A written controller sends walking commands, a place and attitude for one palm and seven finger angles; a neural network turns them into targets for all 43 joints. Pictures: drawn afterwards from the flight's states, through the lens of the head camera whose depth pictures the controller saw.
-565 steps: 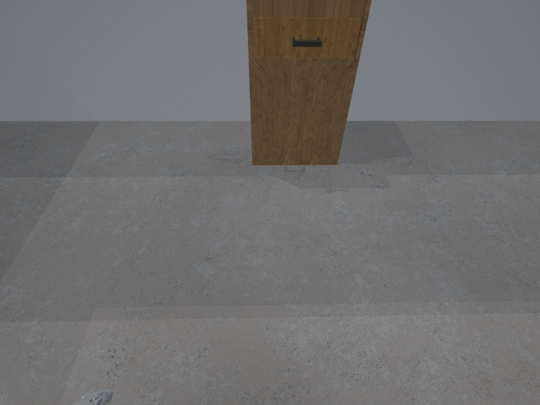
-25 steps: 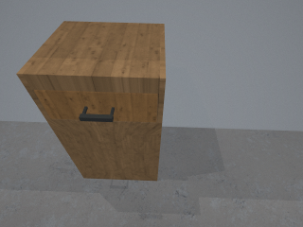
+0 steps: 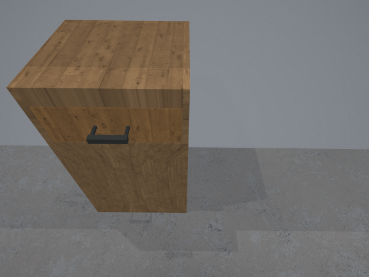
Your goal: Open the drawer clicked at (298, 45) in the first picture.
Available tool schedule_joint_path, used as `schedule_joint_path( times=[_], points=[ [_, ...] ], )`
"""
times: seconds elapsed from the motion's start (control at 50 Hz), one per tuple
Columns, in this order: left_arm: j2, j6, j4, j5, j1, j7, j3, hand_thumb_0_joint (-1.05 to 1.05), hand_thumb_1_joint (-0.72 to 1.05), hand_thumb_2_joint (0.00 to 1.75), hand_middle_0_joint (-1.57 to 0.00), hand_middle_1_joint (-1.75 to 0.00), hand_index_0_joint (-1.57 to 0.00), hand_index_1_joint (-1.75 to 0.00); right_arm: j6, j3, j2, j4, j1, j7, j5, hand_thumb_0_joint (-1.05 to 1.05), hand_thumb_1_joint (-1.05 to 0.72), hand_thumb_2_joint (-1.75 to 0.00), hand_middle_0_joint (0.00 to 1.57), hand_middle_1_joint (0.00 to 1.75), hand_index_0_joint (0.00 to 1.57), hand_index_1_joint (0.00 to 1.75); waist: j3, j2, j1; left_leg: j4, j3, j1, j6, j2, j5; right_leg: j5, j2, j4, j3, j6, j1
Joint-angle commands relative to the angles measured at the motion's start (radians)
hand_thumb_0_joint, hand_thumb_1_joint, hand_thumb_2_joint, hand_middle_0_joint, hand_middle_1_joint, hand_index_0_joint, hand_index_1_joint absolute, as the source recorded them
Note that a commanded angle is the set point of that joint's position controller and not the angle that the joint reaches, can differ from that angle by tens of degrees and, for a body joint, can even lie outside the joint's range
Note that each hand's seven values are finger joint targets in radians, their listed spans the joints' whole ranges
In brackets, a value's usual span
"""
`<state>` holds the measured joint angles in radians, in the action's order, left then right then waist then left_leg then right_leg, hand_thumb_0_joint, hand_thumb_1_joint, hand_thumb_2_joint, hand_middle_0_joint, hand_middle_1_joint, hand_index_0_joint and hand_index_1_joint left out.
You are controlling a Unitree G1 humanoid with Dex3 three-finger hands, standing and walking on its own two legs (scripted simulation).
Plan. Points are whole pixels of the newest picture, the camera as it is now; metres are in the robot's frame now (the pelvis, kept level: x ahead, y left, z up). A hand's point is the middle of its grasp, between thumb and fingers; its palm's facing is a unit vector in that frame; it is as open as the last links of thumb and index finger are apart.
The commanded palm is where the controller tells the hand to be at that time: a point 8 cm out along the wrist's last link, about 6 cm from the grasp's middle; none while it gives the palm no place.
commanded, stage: look again from close up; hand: left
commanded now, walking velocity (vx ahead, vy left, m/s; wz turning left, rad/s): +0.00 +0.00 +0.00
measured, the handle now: (109, 134) +0.53 +0.26 -0.06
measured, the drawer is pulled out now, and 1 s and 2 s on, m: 0.00 0.00 0.00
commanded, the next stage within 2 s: raise the hand with hooked fingers in 0.34 s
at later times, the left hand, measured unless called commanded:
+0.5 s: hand out of the picture +0.03 +0.22 -0.16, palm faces -0.08 -0.96 -0.27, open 7.3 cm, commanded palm +0.11 +0.25 -0.07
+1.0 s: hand (61, 269) +0.16 +0.27 -0.07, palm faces +0.00 -0.15 -0.99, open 9.4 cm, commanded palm +0.17 +0.26 +0.00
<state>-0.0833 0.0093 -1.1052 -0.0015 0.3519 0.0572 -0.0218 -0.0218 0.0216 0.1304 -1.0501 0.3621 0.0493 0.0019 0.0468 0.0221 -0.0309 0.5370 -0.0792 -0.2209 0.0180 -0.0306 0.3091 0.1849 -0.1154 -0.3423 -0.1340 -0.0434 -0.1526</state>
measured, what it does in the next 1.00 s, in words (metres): stands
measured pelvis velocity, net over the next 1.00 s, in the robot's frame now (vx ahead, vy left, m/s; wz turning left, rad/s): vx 0.01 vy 0.04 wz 0.02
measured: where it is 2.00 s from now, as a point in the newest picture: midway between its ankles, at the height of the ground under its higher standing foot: outside the picture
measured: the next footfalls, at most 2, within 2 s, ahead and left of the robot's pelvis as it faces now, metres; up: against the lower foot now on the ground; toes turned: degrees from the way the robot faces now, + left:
none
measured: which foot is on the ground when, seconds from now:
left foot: down 0.00-1.00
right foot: down 0.00-1.00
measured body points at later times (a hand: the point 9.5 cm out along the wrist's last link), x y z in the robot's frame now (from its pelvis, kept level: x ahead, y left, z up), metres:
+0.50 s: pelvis +0.01 +0.04 +0.00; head +0.03 +0.04 +0.45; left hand +0.04 +0.27 -0.14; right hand -0.03 -0.15 -0.16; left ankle -0.01 +0.10 -0.74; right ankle +0.00 -0.03 -0.74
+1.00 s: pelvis +0.01 +0.04 -0.05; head +0.04 +0.04 +0.40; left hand +0.15 +0.28 -0.02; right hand +0.32 -0.15 -0.07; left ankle -0.01 +0.10 -0.74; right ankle +0.00 -0.03 -0.74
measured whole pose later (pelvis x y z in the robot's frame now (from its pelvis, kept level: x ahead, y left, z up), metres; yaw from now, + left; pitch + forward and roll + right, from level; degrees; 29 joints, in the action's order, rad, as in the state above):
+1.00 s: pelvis +0.01 +0.04 -0.05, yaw +1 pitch +11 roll +0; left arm -0.34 -0.01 0.01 -1.09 0.51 0.51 0.12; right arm 0.11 0.02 0.28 -0.42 -0.01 -0.07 0.06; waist -0.16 -0.02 0.14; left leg 0.89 -0.09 -0.61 0.08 0.03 0.47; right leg 0.46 -0.06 -0.88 -0.07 -0.08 -0.62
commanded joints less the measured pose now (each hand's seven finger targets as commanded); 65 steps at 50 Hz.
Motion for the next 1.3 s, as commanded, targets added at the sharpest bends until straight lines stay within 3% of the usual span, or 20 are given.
schedule_joint_path(
  times=[0.0,0.04,0.08,0.16,0.28,0.4,0.42,0.44,0.46,0.48,0.5,0.52,0.56,0.66,0.78,0.88,1.0,1.08,1.14,1.28],
  points=[
    [-0.096,0.008,0.07,0.007,0.038,-0.003,-0.008,0.0,0.9,0.9,-0.2,-0.3,-0.2,-0.3,-0.007,-0.01,0.045,0.042,0.072,0.002,0.02,0.0,-0.9,-0.9,0.2,0.3,0.2,0.3,-0.02,0.172,0.029,-0.141,0.132,-0.079,0.038,-0.091,-0.02,0.035,0.216,-0.037,0.172,-0.026,0.017],
    [-0.105,0.024,0.063,-0.009,0.064,-0.009,-0.01,0.0,0.9,0.9,-0.2,-0.3,-0.2,-0.3,0.014,-0.019,0.046,0.045,0.069,-0.004,0.023,0.0,-0.9,-0.9,0.2,0.3,0.2,0.3,0.067,-0.019,0.042,-0.069,0.096,-0.17,0.034,-0.046,0.058,0.242,0.267,0.104,0.327,-0.027,-0.006],
    [-0.143,0.016,0.059,-0.013,0.036,-0.007,-0.014,0.0,0.9,0.9,-0.2,-0.3,-0.2,-0.3,0.034,-0.017,0.041,0.013,0.111,-0.009,0.021,0.0,-0.9,-0.9,0.2,0.3,0.2,0.3,0.099,-0.043,0.016,0.026,0.079,-0.112,0.026,-0.024,0.039,0.44,0.351,0.204,0.427,-0.031,-0.117],
    [-0.149,0.013,0.096,-0.011,-0.036,-0.011,-0.015,0.0,0.9,0.9,-0.2,-0.3,-0.2,-0.3,0.039,-0.019,0.051,-0.016,0.179,-0.022,0.026,0.0,-0.9,-0.9,0.2,0.3,0.2,0.3,0.126,-0.092,-0.013,0.031,0.071,-0.034,0.028,-0.032,0.008,0.427,0.318,0.191,0.325,-0.083,-0.247],
    [-0.129,0.013,0.081,0.001,0.009,-0.019,0.004,0.0,0.9,0.9,-0.2,-0.3,-0.2,-0.3,0.01,-0.042,0.048,-0.024,0.14,-0.018,0.029,0.0,-0.9,-0.9,0.2,0.3,0.2,0.3,0.138,0.062,0.04,-0.2,0.171,-0.183,0.05,-0.065,0.043,0.196,0.216,0.03,0.226,-0.044,-0.076],
    [-0.107,0.024,0.057,0.003,0.025,-0.018,0.019,0.0,0.9,0.9,-0.2,-0.3,-0.2,-0.3,-0.015,-0.048,0.065,-0.037,0.118,-0.012,0.021,0.0,-0.9,-0.9,0.2,0.3,0.2,0.3,0.004,-0.012,0.046,-0.218,0.176,-0.093,0.057,-0.086,-0.112,-0.024,0.214,-0.04,0.189,-0.034,0.038],
    [-0.163,0.029,0.03,-0.007,0.081,0.028,0.013,0.0,0.9,0.9,-0.2,-0.3,-0.2,-0.3,-0.012,-0.017,0.115,0.027,-0.022,-0.013,-0.002,0.0,-0.9,-0.9,0.2,0.3,0.2,0.3,0.115,-0.115,0.074,-0.017,0.044,-0.153,-0.001,-0.063,0.007,-0.454,0.267,0.004,0.247,0.08,-0.055],
    [-0.557,0.193,1.477,-0.199,-0.706,0.04,-0.016,0.0,0.88,0.89,-0.2,-0.32,-0.2,-0.32,-0.175,-0.018,0.324,0.412,-0.108,0.015,-0.034,0.0,-0.9,-0.9,0.2,0.3,0.2,0.3,-0.439,0.281,-0.046,-0.163,0.101,0.14,0.05,0.034,-0.228,-0.21,0.138,-0.11,0.33,-0.009,-0.025],
    [-0.485,0.12,1.312,-0.229,-0.302,0.122,-0.019,0.0,0.85,0.88,-0.2,-0.33,-0.2,-0.33,-0.281,-0.044,0.24,0.372,-0.175,0.043,-0.021,0.0,-0.9,-0.9,0.2,0.3,0.2,0.3,-0.418,0.425,0.044,-0.167,0.123,0.211,0.003,-0.004,-0.397,-0.022,0.119,-0.176,0.207,-0.051,-0.069],
    [-0.358,0.047,1.26,-0.165,-0.22,0.18,0.032,0.0,0.83,0.87,-0.21,-0.34,-0.21,-0.34,-0.316,-0.016,0.224,0.31,-0.144,0.052,-0.04,0.0,-0.9,-0.9,0.2,0.3,0.2,0.3,-0.348,0.317,0.028,-0.176,0.129,0.132,-0.04,-0.019,-0.342,0.078,0.101,-0.224,0.157,-0.032,-0.156],
    [-0.11,-0.068,0.961,-0.189,0.123,0.179,0.156,0.0,0.81,0.86,-0.21,-0.36,-0.21,-0.36,-0.309,-0.016,0.164,0.262,-0.131,0.05,-0.051,0.0,-0.9,-0.9,0.2,0.3,0.2,0.3,-0.238,0.142,0.031,-0.201,0.165,0.071,-0.036,-0.044,-0.319,0.122,0.105,-0.253,0.118,-0.006,-0.216],
    [-0.128,-0.073,1.13,-0.235,-0.034,0.185,0.193,0.0,0.78,0.85,-0.21,-0.37,-0.21,-0.37,-0.303,-0.006,0.202,0.338,-0.152,0.03,-0.05,0.0,-0.9,-0.9,0.2,0.3,0.2,0.3,-0.124,0.032,0.014,-0.183,0.195,0.009,-0.025,-0.041,-0.284,0.105,0.108,-0.248,0.108,0.003,-0.263],
    [-0.194,-0.052,1.143,-0.439,-0.032,0.231,0.2,0.0,0.74,0.83,-0.21,-0.4,-0.21,-0.4,-0.276,0.013,0.264,0.384,-0.2,0.02,-0.001,0.0,-0.9,-0.9,0.2,0.3,0.2,0.3,-0.114,-0.108,-0.013,-0.067,0.205,-0.061,-0.006,-0.018,-0.255,0.089,0.095,-0.239,0.123,-0.012,-0.347],
    [-0.092,-0.079,1.091,-0.797,0.426,0.314,0.262,0.0,0.62,0.78,-0.22,-0.48,-0.22,-0.48,-0.092,0.057,0.264,0.599,-0.321,-0.074,0.033,0.0,-0.9,-0.9,0.2,0.3,0.2,0.3,-0.172,-0.304,0.107,0.055,0.141,-0.164,-0.001,0.012,-0.317,0.056,0.079,-0.254,0.147,-0.037,-0.32],
    [-0.31,0.029,1.307,-0.999,0.37,0.413,0.059,0.0,0.48,0.72,-0.23,-0.57,-0.23,-0.57,0.07,0.043,0.242,0.733,-0.401,-0.152,0.028,0.0,-0.9,-0.9,0.2,0.3,0.2,0.3,-0.267,-0.021,0.177,0.136,0.115,-0.181,-0.022,0.029,-0.444,-0.146,0.058,-0.402,0.21,-0.055,-0.308],
    [-0.377,0.014,1.471,-1.105,-0.072,0.53,0.016,0.0,0.36,0.67,-0.24,-0.64,-0.24,-0.64,0.123,0.031,0.217,0.735,-0.352,-0.119,0.057,0.0,-0.9,-0.9,0.2,0.3,0.2,0.3,-0.413,0.138,0.105,0.253,0.182,-0.08,-0.022,0.025,-0.404,-0.054,0.052,-0.45,0.275,-0.05,-0.511],
    [-0.291,0.028,1.454,-1.092,-0.247,0.49,0.148,0.0,0.22,0.61,-0.25,-0.74,-0.25,-0.74,0.11,0.021,0.232,0.708,-0.37,-0.102,0.077,0.0,-0.9,-0.9,0.2,0.3,0.2,0.3,-0.364,0.08,0.022,0.321,0.181,-0.09,0.007,0.053,-0.251,0.024,0.064,-0.419,0.267,-0.039,-0.598],
    [-0.248,-0.063,1.31,-1.01,-0.071,0.366,0.175,0.0,0.13,0.57,-0.25,-0.8,-0.25,-0.8,0.122,0.008,0.209,0.707,-0.369,-0.086,0.041,0.0,-0.9,-0.9,0.2,0.3,0.2,0.3,-0.343,-0.059,0.063,0.22,0.16,-0.162,0.022,0.055,-0.28,-0.106,0.061,-0.356,0.226,-0.018,-0.36],
    [-0.346,-0.098,1.25,-0.994,0.001,0.317,0.081,0.0,0.06,0.54,-0.26,-0.84,-0.26,-0.84,0.124,-0.02,0.197,0.707,-0.364,-0.076,0.015,0.0,-0.9,-0.9,0.2,0.3,0.2,0.3,-0.304,-0.187,0.109,0.147,0.126,-0.248,0.014,0.059,-0.25,-0.185,0.07,-0.331,0.251,-0.012,-0.199],
    [-0.498,-0.056,1.367,-1.065,-0.156,0.363,-0.055,0.0,-0.1,0.47,-0.27,-0.94,-0.27,-0.94,0.111,-0.028,0.183,0.675,-0.404,-0.058,0.037,0.0,-0.9,-0.9,0.2,0.3,0.2,0.3,-0.37,0.017,0.152,0.071,0.098,-0.213,0.018,0.075,-0.25,-0.302,0.099,-0.285,0.335,-0.027,-0.021]
  ],
)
